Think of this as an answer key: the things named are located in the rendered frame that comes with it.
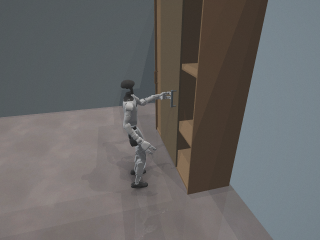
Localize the right robot forearm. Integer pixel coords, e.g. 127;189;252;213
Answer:
124;124;144;144

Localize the robot right hand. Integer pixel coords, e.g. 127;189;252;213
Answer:
140;141;157;155

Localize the humanoid robot torso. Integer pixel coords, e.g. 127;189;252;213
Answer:
122;95;138;139

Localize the robot left hand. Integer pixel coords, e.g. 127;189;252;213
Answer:
160;91;171;100

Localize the right robot upper arm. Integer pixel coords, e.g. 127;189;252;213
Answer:
123;102;134;129

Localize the left robot upper arm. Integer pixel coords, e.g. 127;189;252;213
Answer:
131;94;146;106

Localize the robot left foot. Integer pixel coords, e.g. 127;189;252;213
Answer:
130;169;146;175

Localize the left robot forearm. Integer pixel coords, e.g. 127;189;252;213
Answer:
143;94;160;104

